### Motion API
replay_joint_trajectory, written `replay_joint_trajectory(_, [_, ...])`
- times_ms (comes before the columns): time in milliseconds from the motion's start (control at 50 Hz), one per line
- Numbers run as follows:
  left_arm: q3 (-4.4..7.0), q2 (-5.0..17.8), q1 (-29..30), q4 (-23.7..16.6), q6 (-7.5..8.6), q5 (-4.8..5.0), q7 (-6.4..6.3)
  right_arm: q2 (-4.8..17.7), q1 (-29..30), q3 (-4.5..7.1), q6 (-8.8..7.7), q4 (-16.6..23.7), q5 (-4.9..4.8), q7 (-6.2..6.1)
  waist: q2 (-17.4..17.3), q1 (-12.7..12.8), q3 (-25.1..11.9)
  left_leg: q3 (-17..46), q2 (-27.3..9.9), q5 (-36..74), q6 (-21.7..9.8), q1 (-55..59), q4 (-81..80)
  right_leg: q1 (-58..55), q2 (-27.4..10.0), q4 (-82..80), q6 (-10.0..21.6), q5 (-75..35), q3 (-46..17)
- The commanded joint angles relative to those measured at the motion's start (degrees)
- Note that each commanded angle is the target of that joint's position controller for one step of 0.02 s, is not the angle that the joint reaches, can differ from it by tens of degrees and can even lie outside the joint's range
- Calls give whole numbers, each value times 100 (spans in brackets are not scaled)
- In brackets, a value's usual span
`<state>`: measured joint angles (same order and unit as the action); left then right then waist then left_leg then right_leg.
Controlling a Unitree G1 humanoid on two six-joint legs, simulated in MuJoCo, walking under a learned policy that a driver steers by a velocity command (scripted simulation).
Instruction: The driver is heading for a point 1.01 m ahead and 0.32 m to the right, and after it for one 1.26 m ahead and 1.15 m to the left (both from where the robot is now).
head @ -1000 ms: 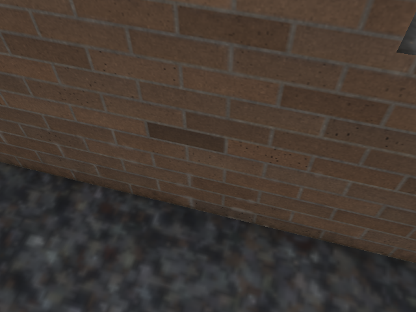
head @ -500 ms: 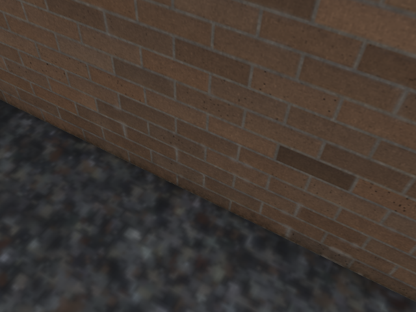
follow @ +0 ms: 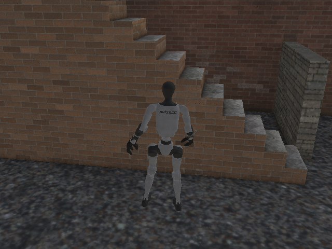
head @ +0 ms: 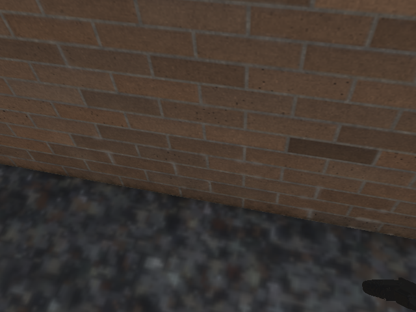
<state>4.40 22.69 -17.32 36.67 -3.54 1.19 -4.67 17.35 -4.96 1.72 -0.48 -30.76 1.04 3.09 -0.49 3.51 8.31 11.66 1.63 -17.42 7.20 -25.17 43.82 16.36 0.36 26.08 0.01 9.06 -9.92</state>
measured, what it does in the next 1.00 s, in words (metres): steps to the right, turning right: left foot, then right foot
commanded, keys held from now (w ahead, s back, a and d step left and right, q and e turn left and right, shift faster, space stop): w+e+shift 0.66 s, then w+shift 0.10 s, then w+q+shift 0.24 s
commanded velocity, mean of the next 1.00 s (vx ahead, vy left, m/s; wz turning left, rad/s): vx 0.12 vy -0.21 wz -0.72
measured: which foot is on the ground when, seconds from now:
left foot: up 0.00-0.04, down 0.06-0.44, up 0.46-0.64, down 0.66-0.92, up 0.94-1.00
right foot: down 0.00-0.06, up 0.08-0.42, down 0.44-0.64, up 0.66-0.92, down 0.94-1.00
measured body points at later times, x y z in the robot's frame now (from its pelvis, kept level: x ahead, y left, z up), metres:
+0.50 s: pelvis +0.02 +0.04 -0.02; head +0.07 -0.01 +0.42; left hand +0.32 +0.21 -0.08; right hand +0.05 -0.30 -0.12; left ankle +0.09 +0.21 -0.71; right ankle +0.00 -0.06 -0.75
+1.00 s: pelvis +0.00 -0.14 -0.02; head +0.02 -0.17 +0.42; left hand +0.28 -0.06 -0.11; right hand -0.25 -0.39 -0.13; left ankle +0.10 +0.08 -0.70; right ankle -0.09 -0.24 -0.74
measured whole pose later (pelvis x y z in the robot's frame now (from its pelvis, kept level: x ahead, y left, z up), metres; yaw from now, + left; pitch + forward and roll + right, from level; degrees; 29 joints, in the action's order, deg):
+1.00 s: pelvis +0.00 -0.14 -0.02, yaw -40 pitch +1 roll +0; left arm 1.5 14.4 -12.3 31.5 -1.0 -2.4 6.2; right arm 23.5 -27.6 7.2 0.4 -46.9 -1.7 -6.1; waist -1.4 -2.1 4.0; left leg 8.2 -9.1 -33.6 2.4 -19.4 53.1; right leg 18.1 -0.1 38.0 -0.1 20.8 -2.6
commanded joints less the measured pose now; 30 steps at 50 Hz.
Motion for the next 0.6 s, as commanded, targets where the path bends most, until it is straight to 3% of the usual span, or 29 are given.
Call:
replay_joint_trajectory(20, [224, 713, 727, -512, -88, 275, 67, 618, -646, 331, -202, -1, -177, -245, 1193, -565, -1373, -836, 416, 1505, 294, 1751, -1885, 91, 46, 115, 460, -572, -470])
replay_joint_trajectory(40, [157, 483, 774, -612, -42, 185, 94, 683, -852, 410, -216, -168, -173, -268, 759, -615, -1326, -843, 291, 1729, 246, 2187, -2138, 634, 231, 510, 286, 257, -563])
replay_joint_trajectory(60, [48, 65, 725, -642, -17, -61, 147, 811, -1171, 469, -200, -218, -125, -269, -11, -664, -1200, -314, -507, 1450, -94, 2656, -2081, 1567, 573, 1686, 78, 1871, -232])
replay_joint_trajectory(80, [-37, -367, 149, -651, 27, -344, 202, 1181, -1064, 471, -135, 55, -43, -354, -1435, -275, -1278, 1225, -2177, 2237, -781, 2578, -1964, 2277, 854, 3337, -97, 3511, -21])
replay_joint_trajectory(100, [23, 51, -47, -941, 127, -203, 354, 1652, -573, 594, -135, 151, 216, -355, -2390, 123, -1122, 2857, -3065, 1202, -1617, 1596, -3052, 2689, 359, 3932, -193, 3042, 32])
replay_joint_trajectory(120, [157, 619, 190, -829, 146, -96, 421, 1391, -126, 615, -140, 174, 160, -440, -2041, 101, -809, 2576, -2556, -734, -1695, 1334, -3346, 2654, -137, 4488, -262, 2317, 185])
replay_joint_trajectory(140, [272, 879, 237, -628, 114, -40, 402, 1047, 247, 542, -90, 167, 45, -517, -1589, 138, -635, 1566, -2088, -1031, -1437, 1132, -3239, 2536, -250, 4729, -367, 1783, 386])
replay_joint_trajectory(160, [310, 899, 256, -472, 39, -47, 352, 884, 482, 496, -47, 218, 21, -585, -1258, 142, -708, 811, -1755, -369, -1305, 1031, -3014, 2311, -262, 5023, -492, 1503, 584])
replay_joint_trajectory(200, [242, 645, 474, -567, -19, -76, 367, 777, 514, 466, -39, 122, -15, -689, -1099, 54, -752, -153, -1551, 772, -1365, 1010, -2801, 2073, -376, 4840, -623, 1099, 767])
replay_joint_trajectory(260, [84, 267, 1181, -860, 103, -127, 424, 882, -118, 533, 10, -133, 53, -760, -941, -395, -1023, -376, -1832, 1660, -1614, 1928, -2646, 2277, -578, 3882, -617, 1136, 819])
replay_joint_trajectory(300, [-5, 110, 1433, -950, 190, -101, 558, 1023, -185, 585, 121, -145, -12, -782, -897, -532, -1222, -489, -2047, 2027, -1642, 2308, -2594, 2100, -672, 3065, -522, 1236, 841])
replay_joint_trajectory(360, [5, 143, 1204, -865, 206, -77, 664, 1211, 71, 690, 124, -156, -94, -739, -1057, -407, -1436, -1023, -2033, 2383, -1501, 2043, -2446, 1146, -545, 2117, -385, 1074, 1184])
replay_joint_trajectory(400, [85, 198, 887, -702, 171, -44, 676, 1144, 5, 710, 110, -250, -227, -651, -1003, -271, -1468, -1332, -1984, 2237, -1259, 1942, -2061, 530, -321, 1202, -188, 719, 1434])
replay_joint_trajectory(420, [164, 268, 643, -593, 130, -33, 617, 963, -94, 680, 82, -318, -291, -589, -784, -148, -1530, -1609, -1824, 1919, -1015, 1656, -1532, -134, -131, 612, -2, 361, 1478])
replay_joint_trajectory(440, [294, 542, 249, -452, 98, -63, 531, 667, -410, 610, 44, -449, -243, -515, -29, 1, -1440, -1999, -1470, 1138, -670, 792, -478, -1107, -128, 9, 282, -332, 1044])
replay_joint_trajectory(460, [484, 1349, -78, -477, 117, -79, 415, 243, -283, 479, 35, -146, 118, -475, 1894, -104, -1243, -2199, -777, -1767, -125, -1549, 1428, -2426, -1441, 139, 994, -3450, -1026])
replay_joint_trajectory(480, [554, 1614, 93, -820, 277, -437, 456, 319, 242, 436, -46, 136, 140, -529, 1881, 128, -2169, -885, -327, -2259, -74, -2160, 2522, -2169, -2228, -296, 2113, -2937, -2691])
replay_joint_trajectory(500, [507, 1348, 195, -829, 406, -414, 500, 691, 585, 489, -129, 133, -48, -550, 1072, 253, -2007, -472, -413, -1790, -234, -2200, 2784, -2152, -1995, -511, 1998, -1940, -2273])
replay_joint_trajectory(520, [380, 881, 678, -806, 272, -201, 672, 906, -514, 569, -155, -471, -341, -766, 1243, -185, -1596, -637, -343, -1441, -651, -1175, 2071, -1196, -1115, -431, 2008, -829, -1294])
replay_joint_trajectory(540, [292, 625, 1438, -1034, 182, -124, 748, 1144, -981, 653, -139, -745, -270, -899, 1100, -536, -1228, -769, -349, -903, -678, -596, 1519, -358, -715, -328, 1703, -326, -867])
replay_joint_trajectory(560, [258, 584, 1961, -1201, 133, -150, 829, 1251, -1218, 686, -119, -896, -198, -967, 1135, -738, -1085, -952, -267, -445, -695, 4, 670, 167, -442, -356, 1500, -71, -601])
replay_joint_trajectory(580, [231, 564, 2063, -1293, 127, -200, 911, 1178, -1312, 664, -136, -1053, -210, -978, 1106, -699, -1022, -1103, -155, -115, -713, 752, -229, 502, -146, -453, 1360, 410, -438])
replay_joint_trajectory(600, [211, 557, 1911, -1301, 165, -222, 997, 1067, -1443, 641, -170, -1155, -252, -975, 1035, -641, -1027, -1120, -74, 62, -712, 1351, -892, 649, -83, -429, 1309, 689, -622])
Next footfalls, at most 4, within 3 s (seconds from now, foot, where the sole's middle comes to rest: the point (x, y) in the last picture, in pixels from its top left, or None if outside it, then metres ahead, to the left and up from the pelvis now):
0.06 left None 0.14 0.21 -0.78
0.44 right None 0.04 -0.08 -0.78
0.66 left None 0.18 0.12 -0.78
0.94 right None -0.06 -0.27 -0.78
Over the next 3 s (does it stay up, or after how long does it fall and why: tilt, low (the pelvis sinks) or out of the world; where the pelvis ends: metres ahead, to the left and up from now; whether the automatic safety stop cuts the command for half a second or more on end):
stays up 0.12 -0.22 -0.01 its command is cut before an obstacle from the start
